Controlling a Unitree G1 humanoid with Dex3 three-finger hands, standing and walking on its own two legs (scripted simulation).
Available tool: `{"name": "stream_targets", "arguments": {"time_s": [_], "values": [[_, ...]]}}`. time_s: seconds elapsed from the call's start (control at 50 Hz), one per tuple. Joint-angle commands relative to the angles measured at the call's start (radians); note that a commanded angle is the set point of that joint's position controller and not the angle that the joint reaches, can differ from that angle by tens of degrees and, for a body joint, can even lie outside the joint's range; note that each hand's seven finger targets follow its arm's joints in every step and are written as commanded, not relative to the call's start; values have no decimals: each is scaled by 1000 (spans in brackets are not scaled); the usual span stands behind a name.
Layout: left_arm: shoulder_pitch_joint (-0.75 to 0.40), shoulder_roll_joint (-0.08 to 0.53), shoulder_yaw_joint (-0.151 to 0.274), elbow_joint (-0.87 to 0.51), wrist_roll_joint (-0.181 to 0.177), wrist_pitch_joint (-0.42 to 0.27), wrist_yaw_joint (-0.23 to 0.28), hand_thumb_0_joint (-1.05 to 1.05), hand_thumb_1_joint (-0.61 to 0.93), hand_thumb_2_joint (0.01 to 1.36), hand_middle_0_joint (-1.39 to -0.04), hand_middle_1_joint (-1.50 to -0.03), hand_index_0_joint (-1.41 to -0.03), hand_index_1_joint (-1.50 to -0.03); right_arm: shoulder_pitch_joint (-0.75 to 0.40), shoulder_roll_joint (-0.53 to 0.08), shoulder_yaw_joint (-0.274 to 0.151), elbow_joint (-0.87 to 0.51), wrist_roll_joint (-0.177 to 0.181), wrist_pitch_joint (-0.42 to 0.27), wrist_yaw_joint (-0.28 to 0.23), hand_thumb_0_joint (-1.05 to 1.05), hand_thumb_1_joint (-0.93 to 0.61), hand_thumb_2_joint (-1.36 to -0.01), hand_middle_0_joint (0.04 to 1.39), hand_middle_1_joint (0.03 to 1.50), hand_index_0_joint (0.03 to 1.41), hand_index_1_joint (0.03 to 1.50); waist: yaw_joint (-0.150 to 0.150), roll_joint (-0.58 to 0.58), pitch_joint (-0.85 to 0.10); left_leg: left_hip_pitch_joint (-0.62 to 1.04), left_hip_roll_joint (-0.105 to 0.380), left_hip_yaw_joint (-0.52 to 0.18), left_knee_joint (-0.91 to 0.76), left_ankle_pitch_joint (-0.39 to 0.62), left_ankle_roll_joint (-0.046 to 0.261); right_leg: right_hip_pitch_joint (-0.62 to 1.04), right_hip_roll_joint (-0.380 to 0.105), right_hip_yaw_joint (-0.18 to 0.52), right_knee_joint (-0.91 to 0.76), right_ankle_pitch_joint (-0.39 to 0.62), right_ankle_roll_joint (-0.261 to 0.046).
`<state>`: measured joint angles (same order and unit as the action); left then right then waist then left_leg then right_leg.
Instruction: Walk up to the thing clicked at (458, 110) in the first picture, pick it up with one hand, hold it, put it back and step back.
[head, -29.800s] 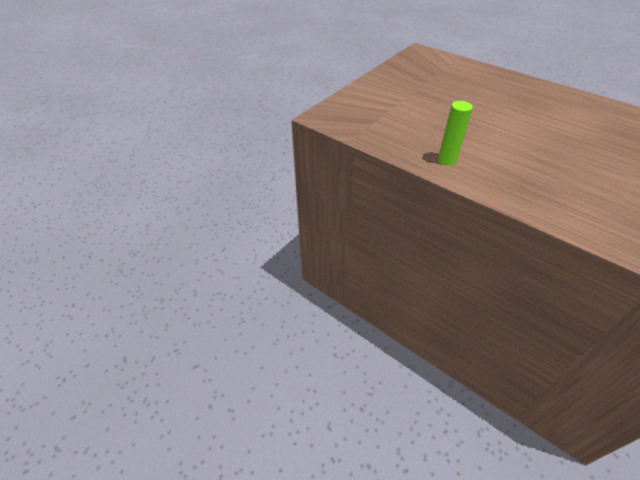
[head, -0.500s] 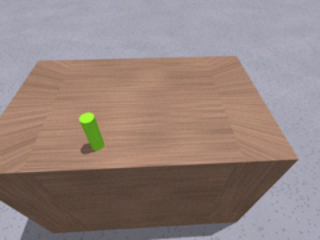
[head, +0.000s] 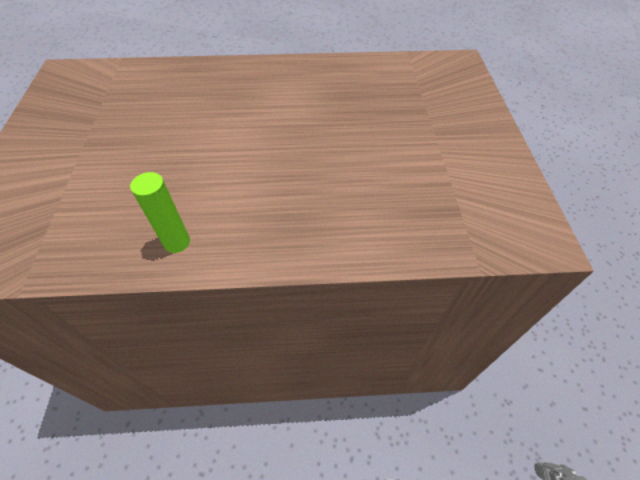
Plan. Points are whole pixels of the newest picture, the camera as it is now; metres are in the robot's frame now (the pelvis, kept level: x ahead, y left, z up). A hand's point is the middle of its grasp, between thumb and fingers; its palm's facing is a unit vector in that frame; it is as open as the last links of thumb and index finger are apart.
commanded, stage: step back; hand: left
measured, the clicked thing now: (163, 215) +0.48 +0.25 +0.00
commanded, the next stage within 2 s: none
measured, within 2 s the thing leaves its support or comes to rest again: neither
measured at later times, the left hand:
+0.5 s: hand out of the picture +0.01 +0.29 -0.16, palm faces +0.04 -0.94 -0.33, open 7.4 cm
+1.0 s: hand out of the picture -0.13 +0.28 -0.13, palm faces -0.02 -0.91 -0.41, open 7.4 cm
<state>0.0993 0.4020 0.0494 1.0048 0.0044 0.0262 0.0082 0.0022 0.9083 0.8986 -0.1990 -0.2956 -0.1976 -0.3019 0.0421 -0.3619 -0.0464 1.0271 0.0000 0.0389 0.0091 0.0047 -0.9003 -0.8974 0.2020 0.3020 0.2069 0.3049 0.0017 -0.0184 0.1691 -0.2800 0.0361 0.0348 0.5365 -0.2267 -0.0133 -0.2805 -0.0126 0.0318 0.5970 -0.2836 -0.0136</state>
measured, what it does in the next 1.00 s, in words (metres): walks backwards: left foot, then right foot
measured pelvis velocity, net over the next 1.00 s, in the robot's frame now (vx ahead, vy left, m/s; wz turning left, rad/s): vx -0.24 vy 0.02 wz -0.03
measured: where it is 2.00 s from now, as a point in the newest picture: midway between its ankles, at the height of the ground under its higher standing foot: outside the picture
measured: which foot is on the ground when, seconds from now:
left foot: down 0.00-0.02, up 0.04-0.32, down 0.34-0.82, up 0.84-1.00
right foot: down 0.00-0.36, up 0.38-0.76, down 0.78-1.00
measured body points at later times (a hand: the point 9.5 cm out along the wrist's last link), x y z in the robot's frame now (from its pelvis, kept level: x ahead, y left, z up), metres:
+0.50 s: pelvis -0.10 +0.03 +0.00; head -0.04 +0.07 +0.45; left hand +0.01 +0.34 -0.14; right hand -0.02 -0.28 -0.11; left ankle -0.11 +0.12 -0.73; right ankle -0.09 -0.12 -0.66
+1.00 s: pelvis -0.24 +0.02 +0.00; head -0.18 +0.00 +0.45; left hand -0.13 +0.33 -0.10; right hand -0.15 -0.30 -0.13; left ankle -0.27 +0.16 -0.66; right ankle -0.19 -0.09 -0.73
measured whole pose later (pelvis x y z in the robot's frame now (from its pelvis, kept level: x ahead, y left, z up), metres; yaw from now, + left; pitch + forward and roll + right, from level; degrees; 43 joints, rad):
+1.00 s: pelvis -0.24 +0.02 +0.00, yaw -2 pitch -1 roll +1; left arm 0.17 0.35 0.07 0.83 0.04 0.05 0.00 0.01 0.90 0.90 -0.20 -0.30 -0.20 -0.30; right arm 0.17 -0.40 -0.04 0.87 0.01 0.05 -0.01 0.01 -0.90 -0.90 0.20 0.30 0.21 0.30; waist 0.02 0.02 0.14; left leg -0.43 -0.12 -0.13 1.10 -0.49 -0.01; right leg -0.32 0.01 0.05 0.56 -0.22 -0.02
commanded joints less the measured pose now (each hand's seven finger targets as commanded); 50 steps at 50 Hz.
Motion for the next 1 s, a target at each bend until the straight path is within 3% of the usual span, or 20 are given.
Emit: {"name": "stream_targets", "arguments": {"time_s": [0.0,0.02,0.06,0.12,0.26,0.3,0.32,0.34,0.36,0.38,0.44,0.48,0.58,0.7,0.76,0.78,0.8,0.82,0.88,0.98], "values": [[114,245,71,-67,19,-18,10,0,900,900,-200,-300,-200,-300,-46,-184,-49,-115,7,6,-15,0,-900,-900,200,300,200,300,42,-78,-232,-40,-57,-42,257,-23,61,77,-215,257,-236,358,-142],[71,297,82,-94,24,-23,12,0,900,900,-200,-300,-200,-300,-28,-154,-41,-125,-1,15,-21,0,-900,-900,200,300,200,300,42,-173,-178,-119,-159,-81,446,-361,43,32,-331,399,-295,431,-223],[-7,301,88,-145,39,-27,20,0,900,900,-200,-300,-200,-300,58,-191,-52,-103,-7,22,-26,0,-900,-900,200,300,200,300,8,-171,-163,-121,-104,-168,614,-393,43,-48,-372,417,-251,485,-287],[-88,228,72,-186,36,-23,21,0,900,900,-200,-300,-200,-300,129,-211,-52,-94,22,14,-25,0,-900,-900,200,300,200,300,-35,-149,-202,-141,-137,-171,665,-280,25,26,-234,199,-201,462,-204],[28,210,78,-212,24,1,30,0,900,900,-200,-300,-200,-300,123,-206,-39,-143,-11,-6,-30,0,-900,-900,200,300,200,300,34,-176,-280,-113,-52,-90,157,-266,11,265,-251,194,-67,529,-185],[-16,229,78,-234,7,14,24,0,900,900,-200,-300,-200,-300,207,-200,-48,-120,-26,-16,-31,0,-900,-900,200,300,200,300,-19,-178,-281,20,-49,-46,-121,-29,30,192,-216,150,24,521,-138],[1,200,68,-240,3,22,20,0,900,900,-200,-300,-200,-300,197,-226,-62,-123,-36,-22,-30,0,-900,-900,200,300,200,300,-11,-83,-285,110,1,-133,-174,140,44,94,-155,106,85,385,-89],[27,145,56,-255,-2,23,18,0,900,900,-200,-300,-200,-300,169,-320,-86,-139,-51,-23,-28,0,-900,-900,200,300,200,300,10,169,-289,218,206,-412,-166,374,112,-126,7,14,243,58,-23],[-13,154,66,-256,2,24,29,0,900,900,-200,-300,-200,-300,111,-379,-93,-168,-49,-21,-19,0,-900,-900,200,300,200,300,-3,222,-250,182,290,-472,-151,496,222,-226,130,56,382,-336,1],[-61,171,76,-258,16,23,41,0,900,900,-200,-300,-200,-300,138,-394,-97,-181,-44,-21,-19,0,-900,-900,200,300,200,300,-63,272,-229,55,358,-555,-184,463,294,-172,130,153,512,-407,11],[1,162,73,-224,-2,24,31,0,900,900,-200,-300,-200,-300,13,-253,-61,-200,-50,-25,-34,0,-900,-900,200,300,200,300,26,150,-138,118,162,-246,-122,554,147,-271,140,198,626,-211,-8],[70,157,74,-217,4,21,28,0,900,900,-200,-300,-200,-300,51,-231,-62,-204,-32,-26,-41,0,-900,-900,200,300,200,300,42,157,-162,217,146,-216,-85,612,117,-291,141,169,633,-165,-5],[29,145,70,-245,19,3,23,0,900,900,-200,-300,-200,-300,137,-231,-74,-216,-20,-24,-47,0,-900,-900,200,300,200,300,-38,132,-184,303,208,-244,-60,542,254,-244,103,115,414,-214,49],[129,145,75,-207,25,-9,10,0,900,900,-200,-300,-200,-300,75,-273,-82,-257,-20,-13,-32,0,-900,-900,200,300,200,300,-9,172,-243,170,214,-248,-32,295,223,0,42,10,24,-109,18],[203,173,87,-173,41,-16,7,0,900,900,-200,-300,-200,-300,42,-246,-70,-265,-6,-3,-26,0,-900,-900,200,300,200,300,30,85,-240,-29,165,-222,17,75,130,163,6,79,-167,76,-40],[186,232,104,-188,51,-20,5,0,900,900,-200,-300,-200,-300,51,-216,-62,-272,-2,-4,-24,0,-900,-900,200,300,200,300,25,-98,-217,-172,44,-165,160,-104,65,169,-148,322,-219,84,-108],[103,303,115,-219,40,-16,1,0,900,900,-200,-300,-200,-300,15,-194,-61,-273,0,0,-32,0,-900,-900,200,300,200,300,51,-270,-146,-163,-130,-80,415,-357,16,-34,-332,499,-324,79,-268],[12,316,114,-264,48,-23,6,0,900,900,-200,-300,-200,-300,53,-226,-76,-254,-5,6,-40,0,-900,-900,200,300,200,300,29,-263,-93,-103,-99,-181,607,-402,5,-184,-398,570,-339,112,-315],[-34,200,92,-294,30,-24,15,0,900,900,-200,-300,-200,-300,140,-225,-65,-205,4,-2,-32,0,-900,-900,200,300,200,300,-19,-90,-121,-134,-161,-209,662,-274,14,-67,-212,241,-220,351,-200],[38,180,94,-297,45,-6,21,0,900,900,-200,-300,-200,-300,156,-200,-41,-224,3,-20,-46,0,-900,-900,200,300,200,300,36,-140,-204,-210,-119,-145,420,-288,-18,208,-191,190,-139,406,-185]]}}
